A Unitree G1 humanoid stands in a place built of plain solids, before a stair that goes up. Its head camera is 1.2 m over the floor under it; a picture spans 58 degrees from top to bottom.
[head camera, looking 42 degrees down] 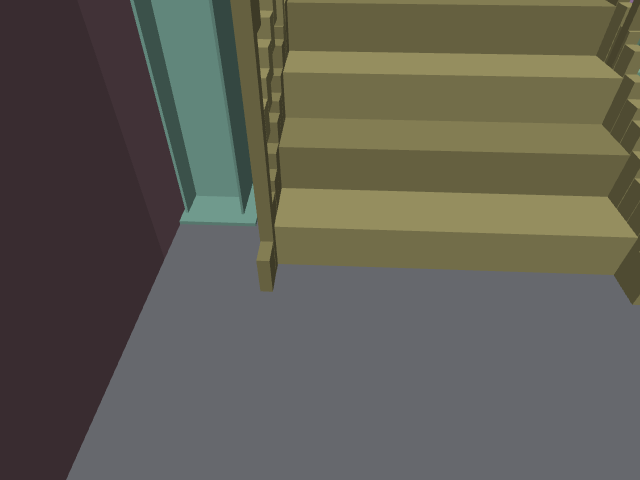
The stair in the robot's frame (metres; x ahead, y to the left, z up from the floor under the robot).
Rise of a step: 0.19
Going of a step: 0.24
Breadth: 1.38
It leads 3 degrees to the right of straight ahead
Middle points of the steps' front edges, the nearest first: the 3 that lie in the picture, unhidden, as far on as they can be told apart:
1.16 -0.48 0.19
1.40 -0.49 0.38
1.64 -0.50 0.56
